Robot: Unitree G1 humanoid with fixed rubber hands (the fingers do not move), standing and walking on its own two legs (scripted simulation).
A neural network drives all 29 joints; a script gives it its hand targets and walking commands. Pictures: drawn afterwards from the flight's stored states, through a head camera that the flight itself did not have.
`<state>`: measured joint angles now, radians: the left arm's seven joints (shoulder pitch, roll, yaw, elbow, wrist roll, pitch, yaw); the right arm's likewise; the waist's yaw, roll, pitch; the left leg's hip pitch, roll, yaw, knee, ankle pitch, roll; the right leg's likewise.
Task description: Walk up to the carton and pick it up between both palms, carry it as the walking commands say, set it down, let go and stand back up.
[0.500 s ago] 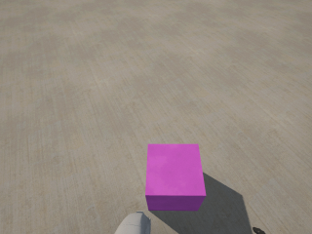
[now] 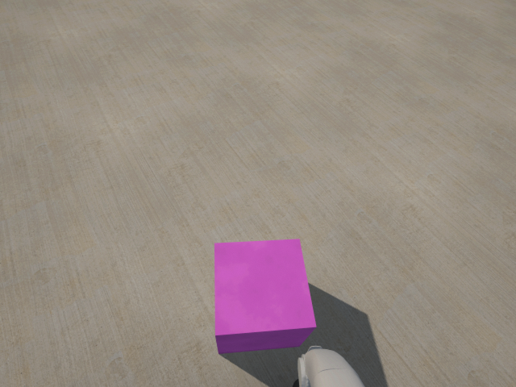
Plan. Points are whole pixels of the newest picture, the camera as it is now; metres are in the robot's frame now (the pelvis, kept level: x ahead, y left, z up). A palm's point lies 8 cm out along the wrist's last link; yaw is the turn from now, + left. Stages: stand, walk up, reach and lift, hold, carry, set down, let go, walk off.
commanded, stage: walk up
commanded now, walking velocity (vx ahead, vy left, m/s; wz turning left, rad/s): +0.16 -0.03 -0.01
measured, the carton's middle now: (258, 297) +0.44 -0.04 -0.63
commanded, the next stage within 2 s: stand in 1.54 s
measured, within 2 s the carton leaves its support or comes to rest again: neither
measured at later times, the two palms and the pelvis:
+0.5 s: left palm out of the picture +0.08 +0.22 -0.15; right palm out of the picture -0.02 -0.29 -0.15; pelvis +0.00 -0.02 -0.02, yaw +1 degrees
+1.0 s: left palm out of the picture +0.05 +0.26 -0.15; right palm out of the picture -0.03 -0.25 -0.14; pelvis -0.03 +0.01 -0.01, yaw +0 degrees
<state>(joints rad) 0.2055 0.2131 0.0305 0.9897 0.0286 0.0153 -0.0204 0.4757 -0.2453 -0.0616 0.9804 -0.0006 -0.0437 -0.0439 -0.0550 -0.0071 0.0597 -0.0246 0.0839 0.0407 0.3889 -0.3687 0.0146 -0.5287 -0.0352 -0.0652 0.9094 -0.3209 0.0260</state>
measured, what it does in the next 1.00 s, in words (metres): steps on the spot: right foot, then left foot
